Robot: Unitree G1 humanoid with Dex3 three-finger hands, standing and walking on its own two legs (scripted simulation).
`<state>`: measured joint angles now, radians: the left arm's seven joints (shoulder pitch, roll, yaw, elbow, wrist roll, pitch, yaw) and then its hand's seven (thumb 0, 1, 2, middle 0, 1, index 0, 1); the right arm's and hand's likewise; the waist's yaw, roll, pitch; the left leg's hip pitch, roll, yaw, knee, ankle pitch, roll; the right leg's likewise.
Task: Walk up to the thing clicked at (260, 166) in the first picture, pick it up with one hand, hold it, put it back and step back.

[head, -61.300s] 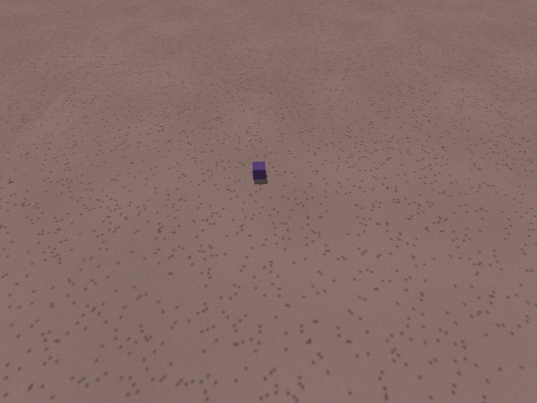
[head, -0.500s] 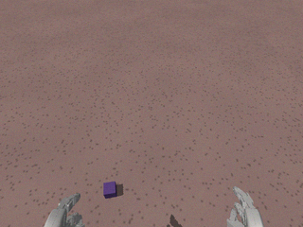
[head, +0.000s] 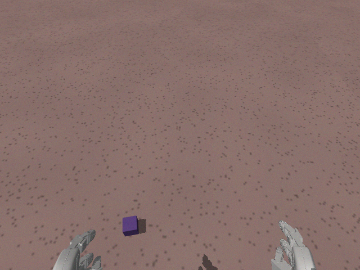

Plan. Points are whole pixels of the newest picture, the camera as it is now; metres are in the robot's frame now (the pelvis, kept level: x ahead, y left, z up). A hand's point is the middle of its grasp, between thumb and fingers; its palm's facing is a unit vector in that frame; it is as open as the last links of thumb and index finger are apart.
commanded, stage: home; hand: left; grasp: from above
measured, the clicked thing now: (130, 225) +0.47 +0.25 -0.68
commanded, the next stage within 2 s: stand in 1.00 s
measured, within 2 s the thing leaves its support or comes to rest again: neither
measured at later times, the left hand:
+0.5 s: hand out of the picture +0.16 +0.18 -0.05, palm faces +0.04 -0.98 -0.20, open 8.6 cm
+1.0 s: hand out of the picture +0.15 +0.18 -0.05, palm faces +0.04 -0.98 -0.20, open 8.0 cm
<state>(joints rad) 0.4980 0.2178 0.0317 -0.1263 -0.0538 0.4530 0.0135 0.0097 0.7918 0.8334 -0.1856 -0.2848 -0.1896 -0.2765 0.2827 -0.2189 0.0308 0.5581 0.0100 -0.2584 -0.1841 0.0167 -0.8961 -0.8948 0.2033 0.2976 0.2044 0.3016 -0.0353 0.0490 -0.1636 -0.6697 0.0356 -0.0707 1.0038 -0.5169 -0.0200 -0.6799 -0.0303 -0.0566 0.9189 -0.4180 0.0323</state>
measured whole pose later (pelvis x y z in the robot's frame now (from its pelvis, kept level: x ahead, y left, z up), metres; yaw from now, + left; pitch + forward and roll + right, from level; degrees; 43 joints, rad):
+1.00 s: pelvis -0.01 +0.00 +0.00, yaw +0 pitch +10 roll -3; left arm 0.50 0.22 0.03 -0.15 -0.05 0.47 0.02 0.01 0.79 0.83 -0.19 -0.28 -0.19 -0.28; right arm 0.30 -0.21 0.03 0.54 0.01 -0.25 -0.19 0.02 -0.90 -0.89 0.20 0.30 0.20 0.30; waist -0.04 0.05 -0.17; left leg -0.68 0.04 -0.07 1.03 -0.52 -0.02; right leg -0.69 -0.03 -0.06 0.94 -0.41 0.03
